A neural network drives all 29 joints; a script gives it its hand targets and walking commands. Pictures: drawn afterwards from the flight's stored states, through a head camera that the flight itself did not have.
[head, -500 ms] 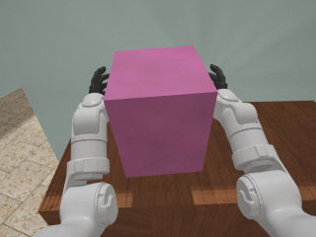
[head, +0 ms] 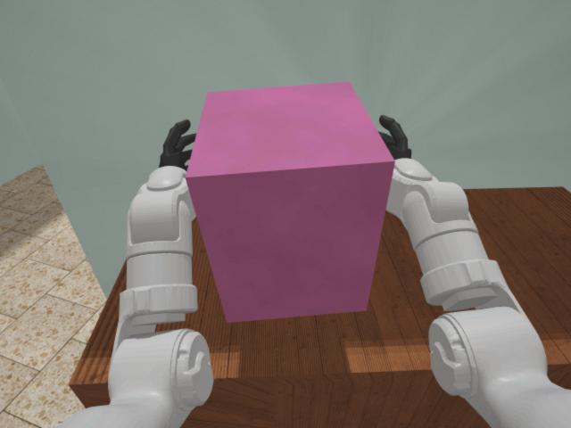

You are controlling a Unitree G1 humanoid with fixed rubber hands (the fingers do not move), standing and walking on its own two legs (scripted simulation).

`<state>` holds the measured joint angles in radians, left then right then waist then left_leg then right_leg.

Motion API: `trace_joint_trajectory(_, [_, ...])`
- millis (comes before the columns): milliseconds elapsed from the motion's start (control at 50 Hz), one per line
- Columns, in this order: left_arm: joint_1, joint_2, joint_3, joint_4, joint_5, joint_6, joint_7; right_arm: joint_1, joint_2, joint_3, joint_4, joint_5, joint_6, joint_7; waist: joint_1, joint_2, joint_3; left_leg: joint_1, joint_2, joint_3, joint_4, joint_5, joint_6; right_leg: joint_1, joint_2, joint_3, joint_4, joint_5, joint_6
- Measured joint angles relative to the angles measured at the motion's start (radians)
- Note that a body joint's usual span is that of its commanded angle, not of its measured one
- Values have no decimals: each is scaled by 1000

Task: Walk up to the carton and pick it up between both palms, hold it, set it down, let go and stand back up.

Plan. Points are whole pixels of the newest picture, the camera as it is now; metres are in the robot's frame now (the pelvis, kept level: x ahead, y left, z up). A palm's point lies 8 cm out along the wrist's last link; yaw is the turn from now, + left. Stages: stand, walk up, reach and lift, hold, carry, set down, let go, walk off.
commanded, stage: hold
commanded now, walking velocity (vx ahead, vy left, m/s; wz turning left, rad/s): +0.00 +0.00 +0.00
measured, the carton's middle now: (287, 202) +0.37 +0.01 +0.20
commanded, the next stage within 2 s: set down in 0.86 s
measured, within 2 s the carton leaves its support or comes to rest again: neither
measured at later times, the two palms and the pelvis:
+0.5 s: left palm (176, 175) +0.37 +0.15 +0.25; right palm (395, 167) +0.37 -0.14 +0.25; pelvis +0.00 +0.00 +0.00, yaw +0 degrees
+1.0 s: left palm (177, 173) +0.38 +0.15 +0.25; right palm (396, 164) +0.37 -0.14 +0.25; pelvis +0.00 +0.00 +0.00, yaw +0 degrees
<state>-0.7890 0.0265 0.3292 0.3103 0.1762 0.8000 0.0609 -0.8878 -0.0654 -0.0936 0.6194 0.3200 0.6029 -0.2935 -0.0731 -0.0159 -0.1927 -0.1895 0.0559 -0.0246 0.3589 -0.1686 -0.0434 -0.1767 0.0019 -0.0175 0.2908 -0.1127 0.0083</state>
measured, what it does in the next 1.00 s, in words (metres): stands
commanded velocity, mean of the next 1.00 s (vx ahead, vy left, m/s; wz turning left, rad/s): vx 0.00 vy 0.00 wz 0.00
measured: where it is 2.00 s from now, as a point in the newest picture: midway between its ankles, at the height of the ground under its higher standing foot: outside the picture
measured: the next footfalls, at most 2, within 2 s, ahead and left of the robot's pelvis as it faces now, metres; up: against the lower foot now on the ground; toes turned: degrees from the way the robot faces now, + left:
none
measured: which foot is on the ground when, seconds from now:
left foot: down 0.00-1.00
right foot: down 0.00-1.00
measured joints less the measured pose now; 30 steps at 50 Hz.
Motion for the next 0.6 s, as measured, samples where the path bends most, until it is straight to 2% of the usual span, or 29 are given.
trace_joint_trajectory(600, [-1, 0, -5, -18, 1, 21, -3, -1, -9, 7, -26, 15, 27, -11, -4, 0, -2, 1, 0, -1, 1, -3, -1, 2, 0, 0, 0, -3, 0])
